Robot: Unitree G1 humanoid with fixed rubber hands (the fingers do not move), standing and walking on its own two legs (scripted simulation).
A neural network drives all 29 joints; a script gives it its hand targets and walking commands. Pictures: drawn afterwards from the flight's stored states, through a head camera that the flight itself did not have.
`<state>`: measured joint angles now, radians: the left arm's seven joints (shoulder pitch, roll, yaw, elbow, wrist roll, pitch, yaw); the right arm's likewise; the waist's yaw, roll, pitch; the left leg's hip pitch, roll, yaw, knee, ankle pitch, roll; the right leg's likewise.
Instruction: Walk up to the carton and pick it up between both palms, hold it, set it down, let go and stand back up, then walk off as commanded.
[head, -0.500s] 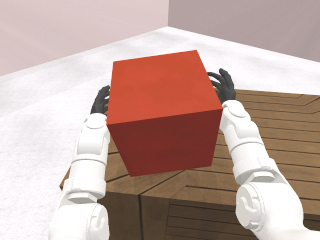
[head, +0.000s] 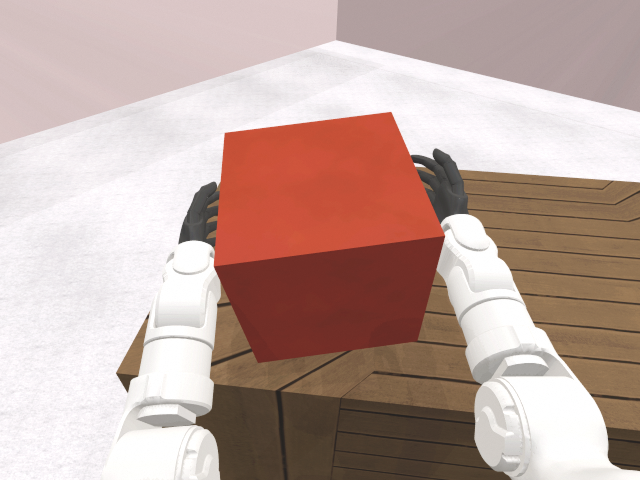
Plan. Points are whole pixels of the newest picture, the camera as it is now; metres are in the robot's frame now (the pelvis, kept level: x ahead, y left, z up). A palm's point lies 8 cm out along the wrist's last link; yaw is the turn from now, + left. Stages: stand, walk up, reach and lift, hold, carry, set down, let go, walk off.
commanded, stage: set down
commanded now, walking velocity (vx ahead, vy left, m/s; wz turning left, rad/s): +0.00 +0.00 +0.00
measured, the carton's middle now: (323, 239) +0.42 +0.02 +0.13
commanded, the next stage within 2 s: none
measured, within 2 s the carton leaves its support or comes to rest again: neither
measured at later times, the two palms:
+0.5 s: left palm (216, 258) +0.39 +0.15 +0.13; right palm (454, 230) +0.41 -0.16 +0.16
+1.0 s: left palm (230, 263) +0.40 +0.14 +0.11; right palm (459, 234) +0.42 -0.17 +0.14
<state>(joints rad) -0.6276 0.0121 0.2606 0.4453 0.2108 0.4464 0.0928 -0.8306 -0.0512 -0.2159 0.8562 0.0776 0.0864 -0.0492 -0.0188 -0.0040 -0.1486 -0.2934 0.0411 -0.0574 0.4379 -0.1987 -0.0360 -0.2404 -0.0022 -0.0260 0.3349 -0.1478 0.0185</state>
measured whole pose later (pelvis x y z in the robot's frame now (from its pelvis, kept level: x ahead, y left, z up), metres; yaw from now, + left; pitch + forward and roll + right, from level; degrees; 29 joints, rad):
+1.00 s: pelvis +0.01 +0.00 +0.00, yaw +0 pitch +4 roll -1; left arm -0.63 -0.05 0.28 0.70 0.22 0.19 0.16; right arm -0.83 -0.08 -0.34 1.03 0.03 -0.08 0.06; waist -0.02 0.04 -0.12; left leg -0.29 0.04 -0.06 0.43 -0.21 -0.04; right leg -0.24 0.00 -0.03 0.33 -0.17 0.02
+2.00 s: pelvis +0.05 -0.01 +0.00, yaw +0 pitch +7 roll -1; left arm -0.63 -0.10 0.34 0.79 0.24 0.08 0.18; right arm -0.83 -0.10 -0.44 1.11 -0.07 -0.16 0.13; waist -0.02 0.06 -0.08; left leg -0.29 0.05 -0.06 0.43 -0.26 -0.04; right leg -0.24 0.01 -0.03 0.33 -0.21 0.02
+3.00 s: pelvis +0.06 -0.02 +0.00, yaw +0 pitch +14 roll -1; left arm -0.63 -0.14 0.43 0.85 0.24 -0.16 0.18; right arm -0.83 -0.11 -0.44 1.13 -0.13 -0.32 0.15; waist 0.00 0.05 -0.08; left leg -0.42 0.06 -0.06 0.43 -0.23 -0.04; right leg -0.37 0.02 -0.03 0.34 -0.21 0.00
